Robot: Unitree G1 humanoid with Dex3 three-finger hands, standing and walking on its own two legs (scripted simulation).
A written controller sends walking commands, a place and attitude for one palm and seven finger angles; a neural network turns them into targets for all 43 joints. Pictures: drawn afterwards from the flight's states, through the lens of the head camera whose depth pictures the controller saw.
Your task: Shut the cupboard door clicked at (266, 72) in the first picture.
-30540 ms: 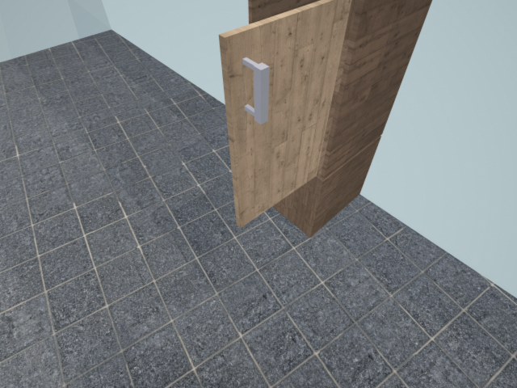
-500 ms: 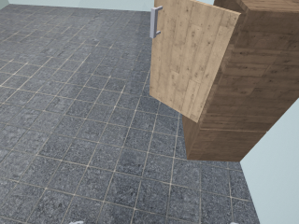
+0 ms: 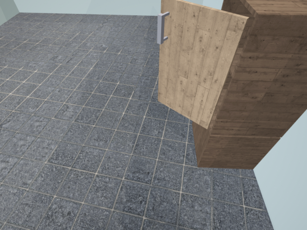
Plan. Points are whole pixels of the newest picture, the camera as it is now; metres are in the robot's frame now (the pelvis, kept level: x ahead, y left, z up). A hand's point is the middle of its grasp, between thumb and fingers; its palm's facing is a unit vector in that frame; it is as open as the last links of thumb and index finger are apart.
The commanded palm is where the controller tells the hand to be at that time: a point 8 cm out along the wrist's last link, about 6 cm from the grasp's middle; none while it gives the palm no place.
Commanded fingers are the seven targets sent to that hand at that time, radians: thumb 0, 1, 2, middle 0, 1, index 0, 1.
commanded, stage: let the arm hang, fingers relaxed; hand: left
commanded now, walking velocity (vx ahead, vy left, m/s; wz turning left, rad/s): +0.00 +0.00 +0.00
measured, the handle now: (163, 28) +0.88 +0.00 +0.13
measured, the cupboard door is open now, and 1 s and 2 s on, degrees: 52 52 52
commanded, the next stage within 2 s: look to check the result in 0.30 s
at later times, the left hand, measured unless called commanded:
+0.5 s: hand out of the picture -0.02 +0.16 -0.18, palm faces +0.04 -0.99 -0.16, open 7.3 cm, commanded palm none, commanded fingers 0.00 0.90 0.90 -0.20 -0.30 -0.20 -0.30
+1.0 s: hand out of the picture +0.01 +0.16 -0.18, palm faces +0.03 -0.99 -0.16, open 7.4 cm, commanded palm none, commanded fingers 0.00 0.90 0.90 -0.20 -0.30 -0.20 -0.30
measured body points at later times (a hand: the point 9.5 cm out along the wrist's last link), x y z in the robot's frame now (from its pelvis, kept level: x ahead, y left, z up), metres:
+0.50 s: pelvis +0.01 +0.00 +0.00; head +0.02 +0.00 +0.45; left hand -0.02 +0.21 -0.16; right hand -0.01 -0.21 -0.16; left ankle +0.05 +0.09 -0.74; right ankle -0.01 -0.12 -0.74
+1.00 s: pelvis +0.03 +0.00 +0.00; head +0.03 +0.00 +0.45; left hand +0.01 +0.21 -0.16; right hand +0.02 -0.23 -0.15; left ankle +0.05 +0.09 -0.74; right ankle -0.01 -0.12 -0.74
